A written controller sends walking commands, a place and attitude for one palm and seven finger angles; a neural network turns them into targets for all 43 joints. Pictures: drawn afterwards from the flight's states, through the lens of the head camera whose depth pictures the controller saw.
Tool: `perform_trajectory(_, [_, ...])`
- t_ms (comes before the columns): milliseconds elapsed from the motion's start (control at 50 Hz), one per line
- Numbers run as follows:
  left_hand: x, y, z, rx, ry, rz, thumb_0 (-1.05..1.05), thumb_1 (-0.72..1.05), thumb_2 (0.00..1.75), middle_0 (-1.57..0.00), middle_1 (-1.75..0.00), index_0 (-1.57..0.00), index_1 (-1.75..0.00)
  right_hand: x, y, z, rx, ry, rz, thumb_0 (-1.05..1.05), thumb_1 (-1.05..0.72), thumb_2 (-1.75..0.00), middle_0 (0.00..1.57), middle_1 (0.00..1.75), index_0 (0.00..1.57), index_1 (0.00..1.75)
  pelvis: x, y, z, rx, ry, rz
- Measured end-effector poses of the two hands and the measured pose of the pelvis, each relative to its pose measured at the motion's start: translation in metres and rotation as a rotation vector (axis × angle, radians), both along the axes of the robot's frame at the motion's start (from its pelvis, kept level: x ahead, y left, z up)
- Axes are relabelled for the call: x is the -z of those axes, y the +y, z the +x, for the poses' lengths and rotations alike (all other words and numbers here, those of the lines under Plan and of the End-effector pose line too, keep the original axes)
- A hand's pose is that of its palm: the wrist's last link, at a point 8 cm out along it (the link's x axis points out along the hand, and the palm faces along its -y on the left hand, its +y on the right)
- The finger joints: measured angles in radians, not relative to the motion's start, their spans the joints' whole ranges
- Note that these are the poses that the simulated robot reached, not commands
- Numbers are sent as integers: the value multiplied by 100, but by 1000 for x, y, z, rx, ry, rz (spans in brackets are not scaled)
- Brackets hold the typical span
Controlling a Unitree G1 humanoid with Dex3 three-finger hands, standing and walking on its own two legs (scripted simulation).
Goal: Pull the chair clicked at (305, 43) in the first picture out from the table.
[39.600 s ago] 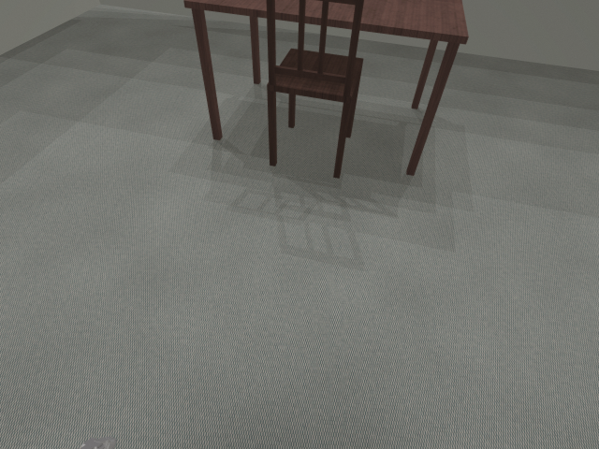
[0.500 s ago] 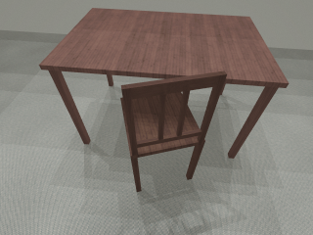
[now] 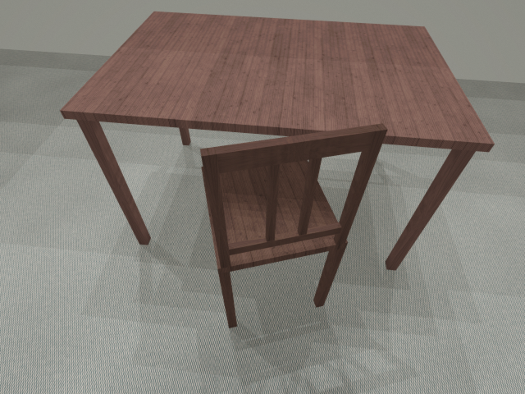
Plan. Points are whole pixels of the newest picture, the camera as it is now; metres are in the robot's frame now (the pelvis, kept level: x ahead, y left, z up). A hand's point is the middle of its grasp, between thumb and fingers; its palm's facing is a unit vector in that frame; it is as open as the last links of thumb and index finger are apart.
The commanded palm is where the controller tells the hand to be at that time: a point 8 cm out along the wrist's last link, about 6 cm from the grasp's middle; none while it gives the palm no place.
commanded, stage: take the last steps up to it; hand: left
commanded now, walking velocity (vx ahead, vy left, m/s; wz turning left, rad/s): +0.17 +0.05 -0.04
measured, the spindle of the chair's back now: (271, 205) +0.53 +0.01 -0.09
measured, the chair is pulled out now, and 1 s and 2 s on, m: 0.14 0.14 0.14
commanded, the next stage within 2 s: come to a stop and stand still in 0.18 s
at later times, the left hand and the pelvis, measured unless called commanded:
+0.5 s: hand out of the picture +0.10 +0.17 -0.18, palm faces +0.08 -0.97 -0.21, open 7.3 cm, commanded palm none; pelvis +0.08 +0.00 -0.01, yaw +0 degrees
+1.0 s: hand out of the picture +0.12 +0.18 -0.17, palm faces +0.02 -0.97 -0.25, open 7.4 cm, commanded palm none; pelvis +0.07 +0.00 +0.00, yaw +0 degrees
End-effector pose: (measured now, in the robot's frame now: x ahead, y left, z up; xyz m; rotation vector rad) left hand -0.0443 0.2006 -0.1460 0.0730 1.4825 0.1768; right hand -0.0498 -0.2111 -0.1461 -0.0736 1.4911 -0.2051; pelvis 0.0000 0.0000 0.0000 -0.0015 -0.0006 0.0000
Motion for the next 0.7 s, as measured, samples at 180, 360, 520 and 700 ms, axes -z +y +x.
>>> perform_trajectory(180, [9, 8, 38, 24, 6, 1, 0, 91, 89, -20, -30, -20, -30, 4, 4, 37, 15, -58, -30, 0, -91, -90, 20, 29, 20, 30, 7, 4, 28, 26, -15, 12])
perform_trajectory(360, [4, 20, 115, 19, -169, 89, 2, 94, 89, -20, -30, -20, -30, 20, -3, 52, -11, 39, 35, 0, -91, -90, 20, 29, 20, 30, 16, -12, 57, -19, -25, 2])
perform_trajectory(520, [3, 18, 135, 17, -105, 63, 1, 93, 89, -20, -30, -20, -30, 5, -15, 130, -36, -89, -33, 1, -91, -90, 20, 29, 20, 30, 6, -4, 81, 0, -1, -2])
perform_trajectory(700, [-10, 29, 158, 33, -128, 88, 1, 93, 89, -20, -30, -20, -30, -8, -18, 177, -51, -176, -59, 1, -93, -90, 20, 29, 20, 30, -5, -1, 91, 7, -1, 7])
